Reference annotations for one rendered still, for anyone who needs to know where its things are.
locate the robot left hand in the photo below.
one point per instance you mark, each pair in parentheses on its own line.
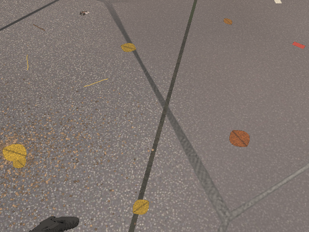
(56,224)

